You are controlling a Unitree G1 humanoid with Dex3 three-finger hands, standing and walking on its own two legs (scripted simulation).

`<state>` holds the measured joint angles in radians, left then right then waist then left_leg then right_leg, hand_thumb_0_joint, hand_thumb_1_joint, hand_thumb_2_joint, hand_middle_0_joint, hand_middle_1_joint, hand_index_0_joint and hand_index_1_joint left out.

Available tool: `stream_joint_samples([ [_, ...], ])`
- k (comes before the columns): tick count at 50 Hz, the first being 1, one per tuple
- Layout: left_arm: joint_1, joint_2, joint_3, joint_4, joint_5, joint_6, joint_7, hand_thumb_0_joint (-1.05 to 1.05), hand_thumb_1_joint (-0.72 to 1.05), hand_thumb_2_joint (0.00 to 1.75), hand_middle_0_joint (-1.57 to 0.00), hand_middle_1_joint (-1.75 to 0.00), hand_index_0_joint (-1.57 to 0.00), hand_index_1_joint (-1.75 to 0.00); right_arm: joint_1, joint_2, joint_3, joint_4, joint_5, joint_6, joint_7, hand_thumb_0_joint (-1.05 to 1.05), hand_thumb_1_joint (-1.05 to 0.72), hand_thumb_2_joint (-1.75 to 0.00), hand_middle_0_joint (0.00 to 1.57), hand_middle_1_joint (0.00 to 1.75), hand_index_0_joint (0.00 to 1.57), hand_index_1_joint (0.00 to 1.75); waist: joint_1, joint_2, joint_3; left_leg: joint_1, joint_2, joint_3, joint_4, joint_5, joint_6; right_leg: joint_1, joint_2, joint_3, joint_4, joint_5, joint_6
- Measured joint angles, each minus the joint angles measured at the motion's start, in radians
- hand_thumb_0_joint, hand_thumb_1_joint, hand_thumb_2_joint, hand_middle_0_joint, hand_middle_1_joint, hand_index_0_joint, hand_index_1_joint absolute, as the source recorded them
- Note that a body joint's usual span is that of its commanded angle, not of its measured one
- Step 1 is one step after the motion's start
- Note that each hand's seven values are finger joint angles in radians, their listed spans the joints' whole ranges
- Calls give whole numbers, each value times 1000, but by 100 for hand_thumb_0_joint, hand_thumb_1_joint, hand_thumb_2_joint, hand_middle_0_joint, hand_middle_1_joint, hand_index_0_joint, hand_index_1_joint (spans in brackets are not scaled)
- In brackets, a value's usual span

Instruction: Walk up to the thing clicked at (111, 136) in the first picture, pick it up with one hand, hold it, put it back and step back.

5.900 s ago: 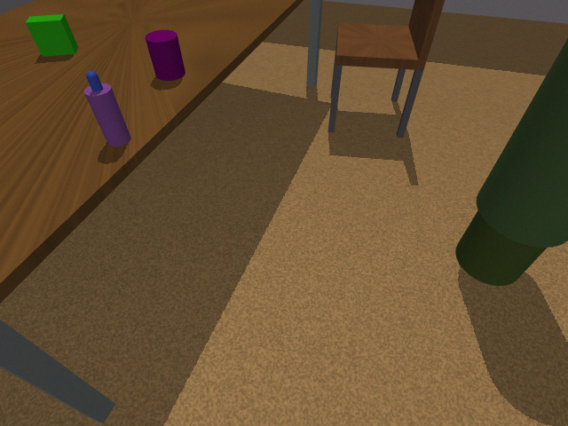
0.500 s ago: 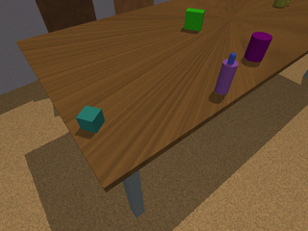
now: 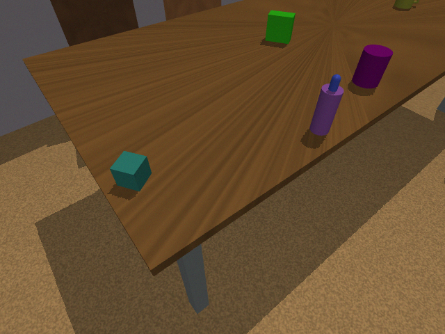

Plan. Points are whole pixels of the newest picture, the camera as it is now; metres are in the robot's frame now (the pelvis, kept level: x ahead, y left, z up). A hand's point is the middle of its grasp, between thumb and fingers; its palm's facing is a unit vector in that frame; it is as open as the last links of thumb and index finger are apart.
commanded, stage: stand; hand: right
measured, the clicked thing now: (327, 104) +0.68 -0.26 +0.05
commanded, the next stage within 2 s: walk up in 0.56 s
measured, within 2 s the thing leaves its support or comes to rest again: neither
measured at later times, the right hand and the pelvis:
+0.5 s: hand out of the picture +0.08 -0.25 -0.16, palm faces -0.05 +0.94 -0.34, open 7.4 cm; pelvis +0.01 +0.00 +0.00, yaw +0 degrees
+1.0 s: hand out of the picture +0.12 -0.48 -0.16, palm faces -0.23 +0.77 -0.59, open 7.4 cm; pelvis +0.04 -0.16 -0.04, yaw +13 degrees
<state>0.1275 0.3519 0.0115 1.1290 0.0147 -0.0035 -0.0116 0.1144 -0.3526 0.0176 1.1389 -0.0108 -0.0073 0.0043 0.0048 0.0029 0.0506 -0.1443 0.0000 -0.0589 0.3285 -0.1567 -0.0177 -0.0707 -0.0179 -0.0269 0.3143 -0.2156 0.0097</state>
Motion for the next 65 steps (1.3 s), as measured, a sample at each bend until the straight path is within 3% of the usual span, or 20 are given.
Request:
stream_joint_samples([
  [28, -5, 0, -8, -13, -2, -5, 4, 0, 91, 89, -20, -30, -21, -30, -4, -1, -2, -5, 1, -1, -1, 0, -91, -90, 20, 30, 20, 30, 0, -1, -3, 3, 1, 4, 1, -12, 1, 5, 1, 4, -7, -7, 1],
  [30, -9, 15, 33, -63, 32, 31, -25, 0, 91, 89, -21, -30, -21, -30, 30, 9, -26, -44, 2, -18, -12, 0, -91, -90, 20, 30, 20, 30, -5, -21, -1, -27, -11, -11, 32, -24, 4, -55, -3, 7, 118, -108, -12],
  [32, -31, 50, 71, -125, 59, 70, -46, 0, 91, 89, -21, -30, -21, -30, 87, 26, -46, -78, -1, -44, -33, 0, -91, -90, 20, 30, 20, 30, -14, -63, 11, -54, -32, -48, 50, -25, 3, -154, 18, 68, 355, -203, -11],
  [36, -32, 108, 127, -242, 66, 91, -67, 0, 91, 89, -20, -30, -21, -30, 177, 24, -68, -93, -16, -46, -63, 0, -90, -89, 21, 30, 21, 30, 3, -128, 31, -78, -35, -88, 67, -34, -11, -324, 12, 128, 642, -202, -11],
  [40, -5, 129, 154, -305, 70, 111, -89, 0, 91, 90, -20, -30, -20, -30, 237, -25, -93, -137, -36, -48, -78, 0, -90, -89, 21, 30, 21, 30, -3, -140, 51, -113, -14, -121, 160, -94, -42, -379, -32, 179, 615, -217, -9],
  [44, 2, 134, 155, -345, 70, 118, -104, 0, 91, 90, -20, -30, -20, -30, 267, -77, -109, -189, -48, -52, -87, 1, -90, -90, 21, 30, 21, 30, -20, -118, 65, -172, 27, -177, 278, -172, -52, -380, -49, 187, 515, -252, -14],
  [46, 4, 121, 155, -362, 68, 103, -101, 0, 91, 90, -20, -30, -20, -30, 262, -103, -113, -201, -50, -42, -92, 1, -90, -90, 21, 30, 21, 30, -19, -80, 77, -205, 66, -220, 360, -221, -36, -359, -23, 142, 470, -152, 12],
  [47, 5, 103, 149, -370, 71, 92, -98, 0, 91, 90, -20, -30, -20, -30, 254, -116, -115, -200, -47, -34, -98, 1, -90, -90, 20, 30, 21, 30, -21, -46, 88, -234, 83, -243, 435, -236, -6, -350, -1, 104, 481, -149, 23],
  [48, 11, 86, 139, -380, 75, 84, -95, 0, 91, 90, -20, -30, -20, -30, 248, -119, -115, -197, -40, -25, -106, 1, -90, -90, 20, 30, 21, 30, -20, -36, 88, -274, 69, -229, 530, -296, 10, -344, 1, 77, 493, -162, 23],
  [51, 41, 42, 110, -390, 63, 87, -92, 0, 91, 90, -20, -30, -20, -30, 223, -105, -106, -195, -27, -22, -116, 1, -91, -90, 20, 30, 20, 30, -2, -61, 78, -363, 18, -39, 745, -374, 33, -286, -29, 39, 444, -166, -4],
  [55, 90, 12, 82, -401, 70, 92, -88, 0, 91, 89, -21, -30, -21, -30, 220, -108, -95, -230, -7, -53, -96, 1, -91, -90, 20, 30, 20, 30, 40, -60, 47, -382, -1, 118, 707, -317, 52, -220, -23, -13, 341, -138, -52],
  [58, 116, 27, 81, -420, 78, 92, -84, 0, 90, 89, -21, -30, -21, -30, 229, -98, -90, -254, -2, -73, -88, 1, -91, -90, 20, 30, 20, 30, 67, -67, 41, -332, -11, 155, 541, -288, 67, -197, -3, -63, 330, -152, -74],
  [61, 136, 61, 88, -439, 70, 100, -81, 0, 90, 89, -21, -30, -21, -30, 254, -86, -84, -277, -9, -99, -94, 0, -91, -90, 20, 30, 20, 30, 72, -88, 40, -236, -24, 156, 321, -100, 82, -211, 5, -112, 418, -221, -85],
  [63, 127, 75, 99, -432, 68, 111, -70, 0, 90, 89, -21, -30, -21, -30, 256, -72, -81, -290, -26, -103, -106, 0, -90, -90, 20, 30, 20, 30, 64, -128, 58, -249, -45, 144, 365, -110, 75, -267, 5, -58, 573, -269, -74],
  [65, 133, 80, 100, -425, 70, 123, -69, 0, 91, 90, -20, -30, -21, -30, 247, -68, -73, -298, -21, -93, -111, 0, -90, -90, 20, 30, 21, 30, 54, -139, 66, -245, -35, 126, 386, -134, 65, -336, 15, -10, 732, -293, -51],
])
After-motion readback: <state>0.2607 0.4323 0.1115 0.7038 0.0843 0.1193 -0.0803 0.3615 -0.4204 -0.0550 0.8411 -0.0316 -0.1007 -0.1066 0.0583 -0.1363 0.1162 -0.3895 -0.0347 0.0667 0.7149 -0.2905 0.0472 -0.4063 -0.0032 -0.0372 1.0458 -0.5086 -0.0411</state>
